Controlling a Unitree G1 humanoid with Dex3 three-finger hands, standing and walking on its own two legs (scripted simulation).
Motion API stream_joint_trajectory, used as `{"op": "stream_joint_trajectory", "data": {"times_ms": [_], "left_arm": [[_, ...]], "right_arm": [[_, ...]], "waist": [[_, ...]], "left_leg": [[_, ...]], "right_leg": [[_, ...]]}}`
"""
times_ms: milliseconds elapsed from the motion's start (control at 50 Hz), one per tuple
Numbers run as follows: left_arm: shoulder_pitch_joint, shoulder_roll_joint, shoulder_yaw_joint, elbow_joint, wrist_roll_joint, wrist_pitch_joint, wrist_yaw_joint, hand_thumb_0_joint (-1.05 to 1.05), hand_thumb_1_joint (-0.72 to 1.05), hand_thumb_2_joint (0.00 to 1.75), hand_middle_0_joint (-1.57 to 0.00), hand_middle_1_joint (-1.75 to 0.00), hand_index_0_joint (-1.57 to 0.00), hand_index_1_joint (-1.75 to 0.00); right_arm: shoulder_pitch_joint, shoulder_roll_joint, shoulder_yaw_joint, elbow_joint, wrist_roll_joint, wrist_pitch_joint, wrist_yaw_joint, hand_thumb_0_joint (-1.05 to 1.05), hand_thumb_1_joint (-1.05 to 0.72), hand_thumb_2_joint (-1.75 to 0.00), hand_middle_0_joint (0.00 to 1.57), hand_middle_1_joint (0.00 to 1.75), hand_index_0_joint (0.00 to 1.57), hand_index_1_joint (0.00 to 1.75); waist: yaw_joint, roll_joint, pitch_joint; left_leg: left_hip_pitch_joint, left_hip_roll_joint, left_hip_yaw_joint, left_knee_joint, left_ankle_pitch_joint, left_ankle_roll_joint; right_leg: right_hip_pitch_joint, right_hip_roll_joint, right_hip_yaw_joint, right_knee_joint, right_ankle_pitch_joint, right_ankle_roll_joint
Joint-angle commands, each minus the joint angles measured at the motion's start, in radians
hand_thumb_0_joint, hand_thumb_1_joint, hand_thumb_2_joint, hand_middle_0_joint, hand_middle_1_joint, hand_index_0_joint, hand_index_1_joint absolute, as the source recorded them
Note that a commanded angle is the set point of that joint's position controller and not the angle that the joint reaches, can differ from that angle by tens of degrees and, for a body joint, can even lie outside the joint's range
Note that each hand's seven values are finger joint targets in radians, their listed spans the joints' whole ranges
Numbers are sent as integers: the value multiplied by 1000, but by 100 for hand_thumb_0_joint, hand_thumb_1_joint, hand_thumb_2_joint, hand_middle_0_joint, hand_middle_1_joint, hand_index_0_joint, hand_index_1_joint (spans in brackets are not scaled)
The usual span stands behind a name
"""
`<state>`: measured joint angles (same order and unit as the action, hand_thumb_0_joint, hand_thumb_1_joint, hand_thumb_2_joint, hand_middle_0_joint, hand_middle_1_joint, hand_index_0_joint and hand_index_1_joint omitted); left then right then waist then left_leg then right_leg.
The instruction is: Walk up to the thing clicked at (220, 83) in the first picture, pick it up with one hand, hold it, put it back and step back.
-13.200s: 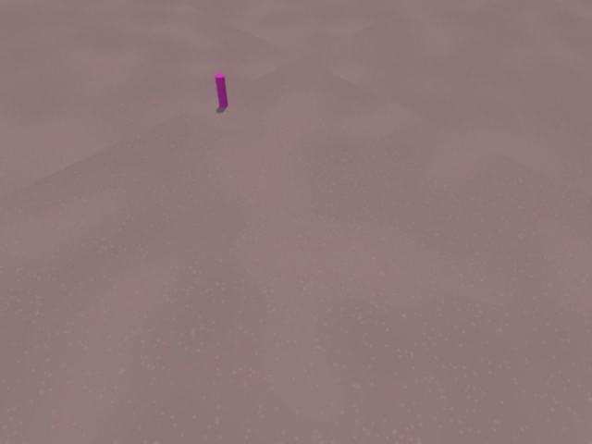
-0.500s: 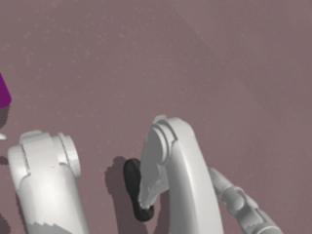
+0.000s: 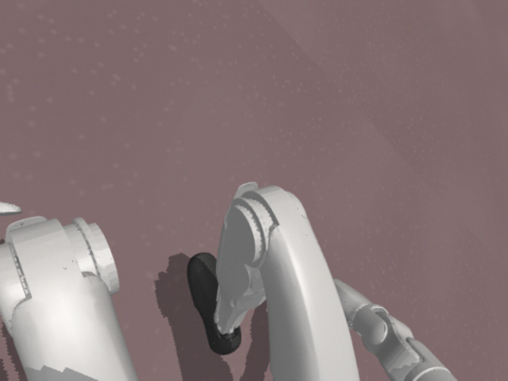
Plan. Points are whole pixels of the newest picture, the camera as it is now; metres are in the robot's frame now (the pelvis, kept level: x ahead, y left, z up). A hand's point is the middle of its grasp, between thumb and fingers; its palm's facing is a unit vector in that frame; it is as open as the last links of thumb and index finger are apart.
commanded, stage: close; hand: left
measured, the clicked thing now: out of the picture +0.45 +0.28 -0.18
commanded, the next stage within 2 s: settle in 0.68 s
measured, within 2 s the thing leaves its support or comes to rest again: leaves its support in 1.06 s
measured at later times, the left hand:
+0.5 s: hand out of the picture +0.43 +0.27 -0.16, palm faces +0.29 -0.96 -0.01, open 8.5 cm
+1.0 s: hand out of the picture +0.44 +0.27 -0.16, palm faces +0.29 -0.96 +0.00, open 6.8 cm
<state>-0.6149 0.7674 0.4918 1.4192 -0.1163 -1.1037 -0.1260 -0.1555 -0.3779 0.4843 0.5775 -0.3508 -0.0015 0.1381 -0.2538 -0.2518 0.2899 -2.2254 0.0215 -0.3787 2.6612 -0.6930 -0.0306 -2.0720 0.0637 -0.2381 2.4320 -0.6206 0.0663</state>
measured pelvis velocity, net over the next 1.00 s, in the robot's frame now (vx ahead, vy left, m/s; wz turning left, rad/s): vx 0.00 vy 0.00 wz -0.02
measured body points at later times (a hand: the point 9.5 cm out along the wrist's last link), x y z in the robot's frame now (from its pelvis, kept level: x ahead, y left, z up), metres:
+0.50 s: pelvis +0.00 +0.00 +0.00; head +0.23 +0.18 +0.34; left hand +0.41 +0.32 -0.16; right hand +0.17 -0.24 -0.04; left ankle +0.08 +0.13 -0.25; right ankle +0.14 -0.12 -0.25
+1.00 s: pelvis +0.00 +0.00 +0.01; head +0.24 +0.18 +0.34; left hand +0.42 +0.32 -0.16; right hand +0.17 -0.25 -0.03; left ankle +0.08 +0.13 -0.25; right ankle +0.14 -0.12 -0.25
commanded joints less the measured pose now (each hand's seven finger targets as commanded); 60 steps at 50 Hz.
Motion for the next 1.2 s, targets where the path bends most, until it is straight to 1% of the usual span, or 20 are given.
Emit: {"op": "stream_joint_trajectory", "data": {"times_ms": [0, 100, 160, 280, 380, 420, 480, 560, 600, 660, 760, 800, 840, 880, 900, 940, 1040, 1100, 1160, 1180], "left_arm": [[-187, 160, -10, -133, -8, -70, 22, 0, -22, 31, -25, -25, -24, -26], [-213, 165, -11, -136, 1, -75, 40, 0, 5, 43, -37, -36, -35, -36], [-213, 176, -20, -126, 17, -73, 49, 0, 14, 48, -42, -41, -41, -42], [-233, 186, -18, -126, 12, -69, 68, 0, 31, 58, -51, -49, -49, -50], [-250, 180, -33, -122, 30, -65, 79, 0, 47, 71, -67, -64, -65, -65], [-256, 204, -24, -122, 29, -65, 81, 0, 52, 76, -73, -70, -71, -71], [-259, 191, -30, -121, 21, -62, 83, 0, 61, 83, -82, -77, -80, -78], [-274, 175, -41, -130, 15, -60, 85, 0, 59, 98, -100, -98, -98, -99], [-275, 197, -29, -128, 17, -56, 85, 0, 59, 104, -108, -106, -106, -107], [-287, 184, -46, -125, 20, -53, 80, 0, 61, 114, -119, -118, -117, -120], [-285, 203, -29, -115, 19, -43, 86, 0, 62, 122, -127, -128, -126, -130], [-285, 213, -21, -136, 16, -44, 89, 0, 60, 134, -127, -137, -125, -140], [-307, 197, -39, -164, 14, -44, 82, 0, 59, 137, -133, -142, -131, -145], [-286, 226, -23, -194, 19, -40, 78, 0, 56, 139, -137, -147, -135, -149], [-300, 214, -28, -202, 17, -37, 78, 0, 56, 140, -137, -148, -136, -151], [-315, 237, -17, -268, 17, -33, 79, 0, 57, 140, -139, -149, -137, -151], [-300, 233, 9, -370, 25, 3, 81, 0, 54, 142, -140, -152, -139, -154], [-293, 215, 1, -428, 29, 37, 83, 0, 53, 144, -143, -154, -141, -157], [-261, 152, -47, -465, 29, 81, 66, 0, 55, 142, -143, -153, -143, -155], [-261, 154, -38, -500, 26, 94, 65, 0, 53, 142, -143, -152, -141, -155]], "right_arm": [[18, -350, -120, -18, -2, 4, -15, 0, -87, -90, 20, 30, 20, 30], [16, -353, -116, -18, -7, 10, -13, 0, -87, -90, 20, 30, 20, 30], [11, -351, -114, -18, -7, 16, -14, 0, -87, -90, 20, 30, 20, 30], [17, -348, -106, -19, -11, 22, -11, 0, -86, -89, 20, 30, 20, 30], [9, -352, -105, -19, -13, 30, -11, 0, -86, -89, 20, 30, 20, 30], [6, -348, -102, -24, -10, 30, -11, 0, -86, -89, 20, 30, 20, 30], [4, -346, -102, -23, -10, 30, -12, 0, -86, -89, 20, 30, 20, 30], [18, -348, -102, -17, -8, 30, -13, 0, -86, -89, 20, 30, 20, 30], [22, -346, -97, -19, -11, 31, -14, 0, -86, -89, 20, 30, 20, 30], [14, -348, -100, -16, -9, 32, -14, 0, -87, -89, 20, 30, 20, 30], [20, -347, -93, -22, -10, 40, -14, 0, -87, -89, 20, 30, 20, 30], [21, -348, -94, -20, -8, 40, -15, 0, -88, -90, 20, 30, 20, 30], [16, -347, -96, -27, -5, 40, -15, 0, -88, -90, 20, 30, 20, 30], [28, -345, -103, -14, -7, 41, -16, 0, -88, -90, 20, 30, 20, 30], [28, -347, -106, -17, -4, 41, -16, 0, -88, -90, 20, 30, 20, 30], [36, -341, -112, -15, -2, 40, -17, 0, -88, -90, 20, 30, 20, 30], [59, -336, -149, -20, 9, 48, -18, 0, -88, -90, 20, 30, 20, 30], [72, -329, -172, -22, 24, 50, -15, 0, -88, -90, 20, 30, 20, 30], [104, -319, -198, -22, 39, 56, -14, 0, -88, -90, 20, 30, 20, 30], [108, -315, -211, -23, 48, 53, -13, 0, -87, -90, 20, 30, 20, 30]], "waist": [[-86, 504, -570], [-98, 523, -565], [-98, 537, -547], [-102, 518, -577], [-117, 540, -549], [-110, 525, -552], [-110, 520, -547], [-121, 517, -566], [-117, 522, -587], [-125, 532, -557], [-118, 541, -567], [-110, 538, -573], [-120, 542, -568], [-100, 576, -600], [-108, 574, -598], [-96, 588, -626], [-71, 626, -691], [-58, 652, -712], [-56, 663, -737], [-36, 653, -748]], "left_leg": [[374, 45, 121, -319, 81, 7], [391, 50, 108, -326, 97, 0], [402, 56, 101, -339, 89, -3], [392, 51, 110, -315, 107, 5], [410, 58, 91, -336, 97, -3], [380, 56, 103, -325, 79, 5], [374, 54, 110, -320, 72, 8], [394, 55, 100, -321, 105, 6], [403, 58, 103, -314, 126, 6], [395, 58, 101, -323, 95, 4], [397, 58, 100, -327, 110, 2], [395, 58, 99, -327, 109, 4], [394, 58, 98, -331, 104, 3], [422, 59, 105, -331, 117, 0], [418, 58, 103, -331, 116, 1], [416, 56, 114, -328, 125, 5], [471, 61, 122, -350, 154, -3], [472, 59, 127, -372, 144, -5], [477, 55, 138, -382, 173, -5], [470, 53, 145, -388, 162, -3]], "right_leg": [[265, 32, -103, -182, 156, -68], [259, 34, -113, -176, 166, -68], [243, 33, -115, -173, 158, -70], [278, 40, -109, -187, 179, -66], [249, 37, -121, -178, 171, -68], [262, 41, -115, -187, 158, -68], [260, 42, -110, -197, 156, -67], [274, 43, -114, -196, 185, -64], [292, 45, -110, -194, 202, -66], [265, 43, -114, -198, 178, -67], [281, 44, -116, -200, 185, -69], [287, 45, -115, -201, 186, -69], [276, 43, -118, -201, 180, -68], [290, 44, -110, -198, 191, -71], [282, 43, -113, -198, 191, -69], [305, 42, -100, -201, 205, -70], [296, 35, -88, -199, 216, -76], [274, 31, -79, -198, 206, -83], [274, 26, -71, -199, 228, -85], [269, 25, -62, -205, 219, -87]]}}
